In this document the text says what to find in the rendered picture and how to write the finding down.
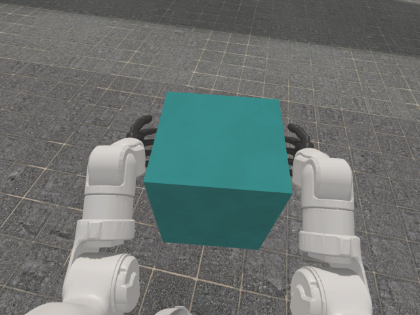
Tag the robot left hand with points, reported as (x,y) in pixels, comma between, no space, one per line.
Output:
(135,132)

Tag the robot right hand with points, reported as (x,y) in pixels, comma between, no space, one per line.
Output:
(301,143)

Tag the left robot upper arm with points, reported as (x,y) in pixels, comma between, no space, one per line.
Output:
(97,284)

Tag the carton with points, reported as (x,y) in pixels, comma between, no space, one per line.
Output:
(218,172)

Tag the right robot forearm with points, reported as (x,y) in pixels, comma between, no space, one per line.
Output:
(327,196)

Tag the right robot upper arm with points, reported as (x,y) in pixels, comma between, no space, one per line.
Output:
(317,290)

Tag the left robot forearm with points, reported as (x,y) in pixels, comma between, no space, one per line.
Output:
(108,204)

